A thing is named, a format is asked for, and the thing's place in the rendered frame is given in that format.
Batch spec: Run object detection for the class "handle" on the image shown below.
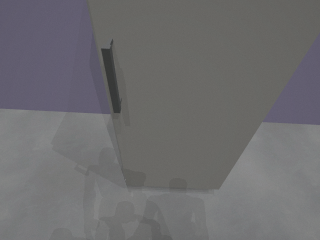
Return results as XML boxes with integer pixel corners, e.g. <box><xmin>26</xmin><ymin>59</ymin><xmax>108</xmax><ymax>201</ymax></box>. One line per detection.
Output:
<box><xmin>101</xmin><ymin>38</ymin><xmax>122</xmax><ymax>113</ymax></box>

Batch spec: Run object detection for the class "fridge door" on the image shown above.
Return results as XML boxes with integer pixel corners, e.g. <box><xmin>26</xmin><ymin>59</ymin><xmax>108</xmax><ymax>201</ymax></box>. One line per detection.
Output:
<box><xmin>88</xmin><ymin>0</ymin><xmax>320</xmax><ymax>190</ymax></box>

